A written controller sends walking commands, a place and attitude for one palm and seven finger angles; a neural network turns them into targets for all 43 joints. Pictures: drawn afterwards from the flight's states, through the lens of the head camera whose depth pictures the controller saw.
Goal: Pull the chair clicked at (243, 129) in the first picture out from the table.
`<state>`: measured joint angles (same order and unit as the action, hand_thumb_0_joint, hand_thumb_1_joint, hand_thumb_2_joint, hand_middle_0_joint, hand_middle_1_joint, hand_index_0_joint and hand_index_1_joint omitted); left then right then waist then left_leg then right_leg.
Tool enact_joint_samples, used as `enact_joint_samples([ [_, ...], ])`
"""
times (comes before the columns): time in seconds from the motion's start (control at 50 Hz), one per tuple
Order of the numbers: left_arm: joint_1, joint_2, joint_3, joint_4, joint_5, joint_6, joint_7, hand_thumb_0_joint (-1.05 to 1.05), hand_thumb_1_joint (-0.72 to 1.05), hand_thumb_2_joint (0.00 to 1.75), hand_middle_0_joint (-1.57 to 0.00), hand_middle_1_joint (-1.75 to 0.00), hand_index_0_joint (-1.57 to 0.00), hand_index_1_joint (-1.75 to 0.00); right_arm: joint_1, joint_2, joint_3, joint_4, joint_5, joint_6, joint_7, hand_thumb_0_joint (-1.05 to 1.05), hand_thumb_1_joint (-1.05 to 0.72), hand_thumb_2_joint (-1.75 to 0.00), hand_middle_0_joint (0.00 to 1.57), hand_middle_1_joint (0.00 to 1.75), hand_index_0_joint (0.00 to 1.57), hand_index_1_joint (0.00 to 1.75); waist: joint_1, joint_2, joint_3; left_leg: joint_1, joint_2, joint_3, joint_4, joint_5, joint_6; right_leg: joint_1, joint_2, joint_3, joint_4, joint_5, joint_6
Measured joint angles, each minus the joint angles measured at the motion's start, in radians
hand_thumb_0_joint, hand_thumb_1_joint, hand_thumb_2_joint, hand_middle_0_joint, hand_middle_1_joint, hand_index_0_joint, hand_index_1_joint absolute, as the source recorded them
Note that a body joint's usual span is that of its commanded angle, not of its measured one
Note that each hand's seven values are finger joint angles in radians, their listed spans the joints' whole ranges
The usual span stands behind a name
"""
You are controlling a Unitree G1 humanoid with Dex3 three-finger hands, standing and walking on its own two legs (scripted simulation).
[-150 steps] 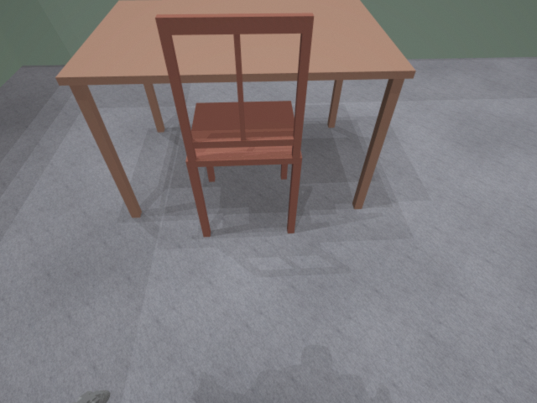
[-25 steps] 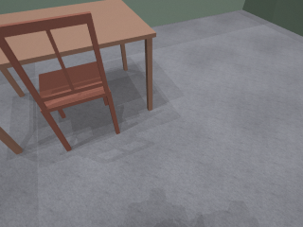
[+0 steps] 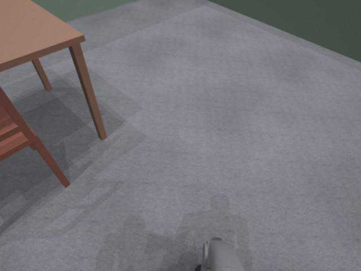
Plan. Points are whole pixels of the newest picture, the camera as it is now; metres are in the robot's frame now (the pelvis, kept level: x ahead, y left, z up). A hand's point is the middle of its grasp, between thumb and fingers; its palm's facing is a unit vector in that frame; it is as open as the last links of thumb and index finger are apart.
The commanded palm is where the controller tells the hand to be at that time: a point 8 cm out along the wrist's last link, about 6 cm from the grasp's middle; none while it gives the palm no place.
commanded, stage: walk to a spot facing it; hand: left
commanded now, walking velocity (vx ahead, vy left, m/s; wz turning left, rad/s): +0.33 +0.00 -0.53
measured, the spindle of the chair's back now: out of the picture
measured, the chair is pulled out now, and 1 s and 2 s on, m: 0.00 0.00 0.00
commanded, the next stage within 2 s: turn to face it in 0.44 s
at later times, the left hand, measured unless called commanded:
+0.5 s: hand (133, 213) +0.29 +0.14 -0.16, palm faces -0.13 -0.96 -0.24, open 7.3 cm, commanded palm none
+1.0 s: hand (138, 175) +0.42 +0.14 -0.18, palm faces +0.01 -0.99 -0.16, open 7.4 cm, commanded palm none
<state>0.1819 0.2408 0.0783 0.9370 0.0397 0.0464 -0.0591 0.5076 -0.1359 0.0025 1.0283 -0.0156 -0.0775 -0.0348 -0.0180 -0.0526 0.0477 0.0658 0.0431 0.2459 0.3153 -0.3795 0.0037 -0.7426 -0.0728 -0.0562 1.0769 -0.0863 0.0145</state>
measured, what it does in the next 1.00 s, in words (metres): walks ahead: right foot, then left foot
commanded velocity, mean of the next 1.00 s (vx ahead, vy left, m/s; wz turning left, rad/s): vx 0.16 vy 0.00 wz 0.16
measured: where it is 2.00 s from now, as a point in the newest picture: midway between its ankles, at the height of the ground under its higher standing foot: (183, 242)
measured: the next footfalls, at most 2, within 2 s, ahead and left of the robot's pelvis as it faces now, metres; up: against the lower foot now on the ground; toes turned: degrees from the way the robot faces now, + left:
right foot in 0.16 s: +0.22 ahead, -0.12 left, +0.00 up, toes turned -12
left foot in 0.68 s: +0.44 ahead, +0.04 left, +0.00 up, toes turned -3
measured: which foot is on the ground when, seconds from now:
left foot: down 0.00-0.14, up 0.16-0.66, down 0.68-1.00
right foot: up 0.00-0.14, down 0.16-0.70, up 0.72-1.00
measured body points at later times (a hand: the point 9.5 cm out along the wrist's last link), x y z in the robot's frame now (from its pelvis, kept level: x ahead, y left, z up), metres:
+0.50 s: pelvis +0.22 -0.06 +0.00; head +0.23 -0.06 +0.45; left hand +0.30 +0.19 -0.14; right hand +0.27 -0.29 -0.14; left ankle +0.34 +0.09 -0.67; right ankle +0.18 -0.11 -0.74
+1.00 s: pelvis +0.35 -0.03 +0.00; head +0.37 -0.01 +0.45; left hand +0.42 +0.20 -0.16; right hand +0.37 -0.28 -0.13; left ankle +0.40 +0.04 -0.74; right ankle +0.35 -0.20 -0.67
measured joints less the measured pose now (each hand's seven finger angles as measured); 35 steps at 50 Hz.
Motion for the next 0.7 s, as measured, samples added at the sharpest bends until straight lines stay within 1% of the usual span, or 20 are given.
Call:
enact_joint_samples([
  [0.06,-0.058,-0.025,-0.017,-0.004,-0.004,-0.004,-0.005,0.01,0.91,0.90,-0.19,-0.30,-0.19,-0.30,0.029,0.004,-0.002,0.021,-0.007,0.002,0.002,0.01,-0.91,-0.90,0.20,0.30,0.20,0.30,-0.030,0.013,0.036,0.039,0.015,0.036,0.007,-0.045,-0.022,0.055,0.014,-0.050,-0.178,-0.037,-0.025],
  [0.1,-0.095,-0.039,-0.026,-0.012,-0.006,-0.016,-0.006,0.01,0.91,0.90,-0.19,-0.30,-0.19,-0.30,0.045,0.003,-0.005,0.038,-0.009,0.006,0.004,0.01,-0.91,-0.90,0.20,0.30,0.20,0.30,-0.046,0.026,0.058,0.057,0.036,0.058,0.043,-0.089,-0.040,0.113,0.042,-0.079,-0.293,-0.083,-0.054],
  [0.14,-0.114,-0.045,-0.032,-0.024,-0.006,-0.040,-0.003,0.01,0.91,0.90,-0.19,-0.30,-0.19,-0.30,0.063,0.004,-0.009,0.056,-0.007,0.016,0.009,0.01,-0.91,-0.90,0.20,0.30,0.20,0.30,-0.049,0.030,0.068,0.045,0.067,0.074,0.168,-0.139,-0.052,0.204,0.075,-0.104,-0.399,-0.105,-0.085],
  [0.16,-0.115,-0.042,-0.034,-0.030,-0.005,-0.057,-0.001,0.01,0.91,0.90,-0.20,-0.30,-0.20,-0.30,0.077,0.008,-0.009,0.063,-0.001,0.023,0.014,0.01,-0.91,-0.90,0.20,0.30,0.20,0.30,-0.047,0.019,0.063,0.004,0.086,0.071,0.306,-0.153,-0.053,0.259,0.079,-0.107,-0.442,-0.096,-0.110],
  [0.18,-0.118,-0.043,-0.032,-0.034,-0.008,-0.074,0.006,0.01,0.90,0.90,-0.20,-0.30,-0.20,-0.30,0.069,0.008,-0.011,0.069,0.007,0.032,0.017,0.01,-0.91,-0.90,0.20,0.30,0.20,0.30,-0.037,0.019,0.065,-0.072,0.103,0.031,0.509,-0.156,-0.052,0.254,0.091,-0.103,-0.410,-0.112,-0.129],
  [0.2,-0.117,-0.043,-0.031,-0.036,-0.015,-0.083,0.014,0.01,0.90,0.90,-0.20,-0.30,-0.20,-0.30,0.048,0.007,-0.014,0.072,0.013,0.042,0.019,0.01,-0.91,-0.90,0.20,0.30,0.20,0.30,-0.036,0.020,0.072,-0.158,0.101,-0.035,0.712,-0.154,-0.044,0.256,0.102,-0.100,-0.374,-0.139,-0.140],
  [0.22,-0.113,-0.042,-0.030,-0.034,-0.022,-0.086,0.020,0.00,0.90,0.90,-0.20,-0.30,-0.20,-0.30,0.020,0.006,-0.019,0.070,0.016,0.049,0.020,0.01,-0.91,-0.90,0.20,0.30,0.20,0.30,-0.038,0.023,0.081,-0.237,0.095,-0.093,0.873,-0.130,-0.034,0.278,0.113,-0.098,-0.367,-0.160,-0.146],
  [0.24,-0.104,-0.041,-0.030,-0.030,-0.025,-0.086,0.027,0.00,0.90,0.90,-0.20,-0.30,-0.20,-0.30,-0.009,0.005,-0.024,0.063,0.016,0.052,0.020,0.01,-0.91,-0.90,0.20,0.30,0.20,0.30,-0.040,0.022,0.083,-0.310,0.090,-0.132,0.979,-0.090,-0.029,0.308,0.123,-0.095,-0.380,-0.171,-0.147],
  [0.26,-0.090,-0.039,-0.030,-0.022,-0.027,-0.085,0.034,0.00,0.90,0.90,-0.20,-0.30,-0.20,-0.30,-0.040,0.004,-0.027,0.052,0.014,0.052,0.021,0.01,-0.91,-0.90,0.20,0.30,0.20,0.30,-0.041,0.021,0.078,-0.378,0.092,-0.156,1.035,-0.050,-0.028,0.339,0.131,-0.089,-0.406,-0.171,-0.141],
  [0.28,-0.074,-0.038,-0.031,-0.011,-0.027,-0.087,0.041,0.00,0.90,0.90,-0.20,-0.30,-0.20,-0.30,-0.073,0.002,-0.030,0.037,0.010,0.052,0.021,0.01,-0.91,-0.90,0.20,0.30,0.20,0.30,-0.040,0.021,0.072,-0.440,0.098,-0.171,1.049,-0.017,-0.027,0.371,0.139,-0.082,-0.439,-0.166,-0.138],
  [0.32,-0.039,-0.042,-0.031,0.014,-0.023,-0.091,0.052,0.00,0.91,0.90,-0.20,-0.30,-0.20,-0.30,-0.138,-0.005,-0.036,0.000,0.002,0.051,0.020,0.01,-0.91,-0.90,0.20,0.30,0.20,0.30,-0.040,0.028,0.053,-0.545,0.114,-0.190,1.007,0.024,-0.031,0.427,0.151,-0.065,-0.506,-0.155,-0.141],
  [0.36,-0.006,-0.037,-0.019,0.032,-0.021,-0.096,0.065,-0.01,0.93,0.90,-0.20,-0.30,-0.20,-0.30,-0.194,-0.010,-0.042,-0.036,-0.002,0.048,0.021,0.01,-0.91,-0.90,0.20,0.30,0.20,0.30,-0.034,0.040,0.029,-0.622,0.126,-0.199,0.924,0.059,-0.038,0.473,0.158,-0.049,-0.562,-0.147,-0.141],
  [0.4,0.025,-0.031,-0.018,0.049,-0.018,-0.098,0.064,-0.01,0.93,0.90,-0.20,-0.30,-0.20,-0.30,-0.242,-0.015,-0.046,-0.062,-0.005,0.049,0.026,0.01,-0.91,-0.90,0.20,0.30,0.19,0.30,-0.024,0.051,0.006,-0.670,0.133,-0.201,0.839,0.110,-0.047,0.512,0.161,-0.034,-0.605,-0.147,-0.137],
  [0.46,0.073,-0.030,-0.020,0.070,-0.016,-0.105,0.063,0.00,0.93,0.90,-0.20,-0.30,-0.20,-0.30,-0.300,-0.019,-0.048,-0.083,-0.008,0.048,0.037,0.01,-0.91,-0.90,0.19,0.30,0.19,0.30,0.000,0.062,-0.021,-0.691,0.131,-0.197,0.715,0.172,-0.055,0.564,0.162,-0.013,-0.649,-0.159,-0.128],
  [0.54,0.137,-0.042,-0.027,0.088,-0.015,-0.115,0.066,0.00,0.92,0.90,-0.20,-0.30,-0.20,-0.30,-0.357,-0.023,-0.045,-0.087,-0.008,0.050,0.048,0.01,-0.91,-0.90,0.19,0.30,0.19,0.30,0.042,0.068,-0.032,-0.652,0.105,-0.188,0.565,0.178,-0.056,0.626,0.159,0.012,-0.679,-0.192,-0.113],
  [0.6,0.183,-0.056,-0.035,0.106,-0.014,-0.115,0.072,0.00,0.91,0.90,-0.20,-0.30,-0.20,-0.30,-0.391,-0.023,-0.041,-0.082,-0.004,0.050,0.051,0.01,-0.91,-0.90,0.19,0.30,0.19,0.30,0.068,0.066,-0.027,-0.592,0.072,-0.171,0.462,0.153,-0.044,0.672,0.153,0.023,-0.685,-0.229,-0.096],
  [0.64,0.211,-0.064,-0.039,0.125,-0.013,-0.113,0.075,0.00,0.91,0.90,-0.20,-0.30,-0.20,-0.30,-0.404,-0.021,-0.036,-0.077,-0.001,0.046,0.049,0.01,-0.91,-0.90,0.19,0.30,0.19,0.30,0.074,0.059,-0.021,-0.535,0.040,-0.155,0.379,0.149,-0.030,0.699,0.144,0.020,-0.673,-0.264,-0.081],
  [0.66,0.224,-0.067,-0.042,0.134,-0.015,-0.111,0.078,0.00,0.91,0.90,-0.20,-0.30,-0.20,-0.30,-0.406,-0.019,-0.033,-0.075,-0.001,0.040,0.047,0.01,-0.91,-0.90,0.19,0.30,0.19,0.30,0.073,0.054,-0.017,-0.497,0.021,-0.146,0.324,0.178,-0.021,0.707,0.138,0.015,-0.648,-0.290,-0.073],
  [0.68,0.239,-0.071,-0.044,0.143,-0.017,-0.108,0.080,0.00,0.91,0.90,-0.20,-0.30,-0.20,-0.30,-0.403,-0.019,-0.029,-0.074,-0.002,0.032,0.044,0.01,-0.91,-0.90,0.19,0.30,0.19,0.30,0.070,0.054,-0.015,-0.454,0.008,-0.139,0.269,0.246,-0.001,0.702,0.134,0.008,-0.594,-0.320,-0.064],
  [0.7,0.243,-0.072,-0.045,0.156,-0.023,-0.101,0.083,0.00,0.91,0.90,-0.20,-0.30,-0.20,-0.30,-0.401,-0.014,-0.026,-0.070,-0.004,0.024,0.040,0.01,-0.91,-0.90,0.19,0.30,0.20,0.30,0.065,0.043,-0.010,-0.438,-0.004,-0.137,0.269,0.226,0.029,0.668,0.122,-0.001,-0.492,-0.344,-0.050],
])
